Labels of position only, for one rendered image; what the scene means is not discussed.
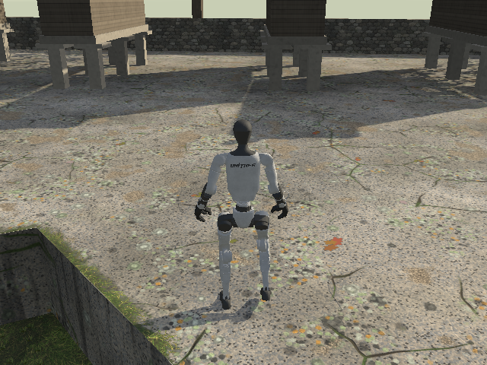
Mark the right robot foot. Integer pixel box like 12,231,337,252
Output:
260,287,272,301

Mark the robot right hand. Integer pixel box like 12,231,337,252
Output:
271,203,288,219

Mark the left robot upper arm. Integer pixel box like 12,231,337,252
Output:
205,153,227,195

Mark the robot left hand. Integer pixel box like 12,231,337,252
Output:
194,205,212,222

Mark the left robot forearm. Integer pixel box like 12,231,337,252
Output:
197,183,212,209

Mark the right robot upper arm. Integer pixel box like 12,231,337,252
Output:
259,153,280,194

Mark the robot head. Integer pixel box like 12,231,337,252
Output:
230,119,256,156

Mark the right robot forearm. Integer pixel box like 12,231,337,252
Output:
272,183,286,208

